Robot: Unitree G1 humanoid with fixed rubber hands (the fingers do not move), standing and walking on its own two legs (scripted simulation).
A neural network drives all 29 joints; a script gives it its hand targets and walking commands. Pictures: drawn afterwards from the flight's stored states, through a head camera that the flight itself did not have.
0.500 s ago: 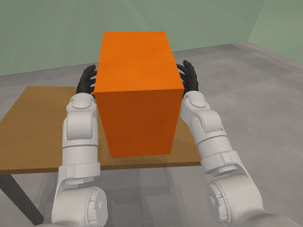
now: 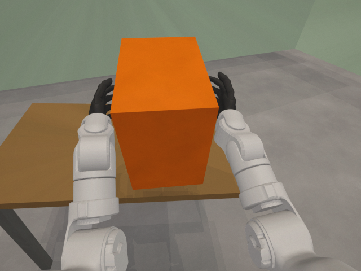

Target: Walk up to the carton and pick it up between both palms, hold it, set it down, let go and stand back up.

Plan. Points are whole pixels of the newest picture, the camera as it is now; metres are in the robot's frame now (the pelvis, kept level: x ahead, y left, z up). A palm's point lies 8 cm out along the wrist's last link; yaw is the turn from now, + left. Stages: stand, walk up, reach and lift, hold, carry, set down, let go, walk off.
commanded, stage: hold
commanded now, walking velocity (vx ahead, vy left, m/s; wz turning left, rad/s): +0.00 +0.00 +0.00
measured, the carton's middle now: (163, 113) +0.41 +0.01 +0.18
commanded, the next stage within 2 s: none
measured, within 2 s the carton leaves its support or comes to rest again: neither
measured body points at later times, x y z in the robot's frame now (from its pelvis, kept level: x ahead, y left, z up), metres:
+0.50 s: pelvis +0.00 +0.00 +0.00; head -0.06 +0.03 +0.45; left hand +0.38 +0.14 +0.21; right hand +0.38 -0.12 +0.23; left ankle +0.04 +0.15 -0.75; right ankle +0.01 -0.14 -0.75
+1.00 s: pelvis +0.00 +0.00 +0.00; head -0.05 +0.03 +0.45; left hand +0.38 +0.14 +0.21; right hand +0.38 -0.12 +0.23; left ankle +0.04 +0.15 -0.75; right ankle +0.01 -0.14 -0.75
